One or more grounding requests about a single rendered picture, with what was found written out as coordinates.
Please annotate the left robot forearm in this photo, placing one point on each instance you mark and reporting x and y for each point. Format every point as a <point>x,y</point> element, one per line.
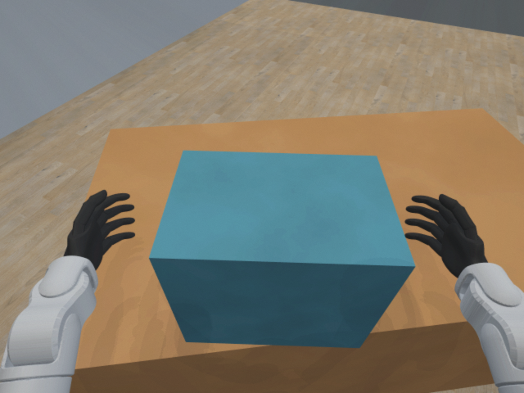
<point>42,346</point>

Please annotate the pedestal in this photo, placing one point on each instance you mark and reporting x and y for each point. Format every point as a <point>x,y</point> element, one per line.
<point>131,342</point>

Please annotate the robot right hand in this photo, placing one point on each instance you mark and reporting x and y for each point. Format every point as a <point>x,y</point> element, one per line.
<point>456,239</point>

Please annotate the right robot forearm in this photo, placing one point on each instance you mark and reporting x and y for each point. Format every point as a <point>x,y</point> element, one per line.
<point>494,306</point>

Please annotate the robot left hand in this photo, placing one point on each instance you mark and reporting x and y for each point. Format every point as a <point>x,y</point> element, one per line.
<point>88,238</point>

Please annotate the carton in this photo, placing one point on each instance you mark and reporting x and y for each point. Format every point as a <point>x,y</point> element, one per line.
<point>279,249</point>

